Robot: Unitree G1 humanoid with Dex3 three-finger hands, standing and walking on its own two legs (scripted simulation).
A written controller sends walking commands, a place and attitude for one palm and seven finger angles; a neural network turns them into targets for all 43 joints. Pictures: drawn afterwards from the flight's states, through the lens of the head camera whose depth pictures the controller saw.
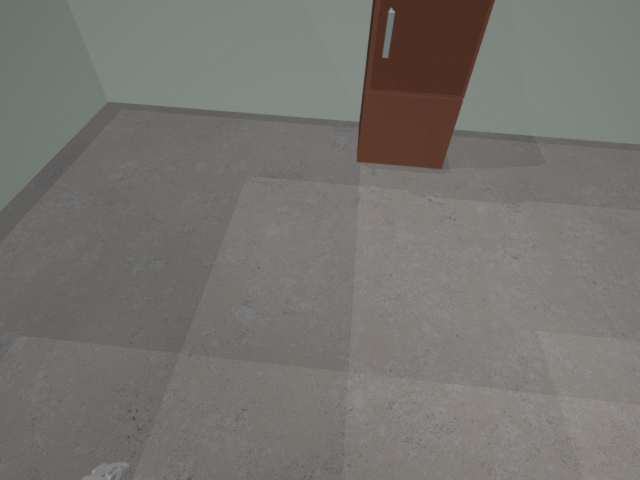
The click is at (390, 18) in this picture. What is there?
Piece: cupboard door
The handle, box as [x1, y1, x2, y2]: [382, 8, 394, 57]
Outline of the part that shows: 392,8 388,10 382,57 387,57 394,15 394,11 392,10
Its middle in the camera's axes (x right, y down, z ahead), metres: +0.27 -0.83 +1.55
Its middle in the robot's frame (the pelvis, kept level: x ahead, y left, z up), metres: +1.72 -0.19 -0.09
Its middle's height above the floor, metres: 0.67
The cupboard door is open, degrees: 0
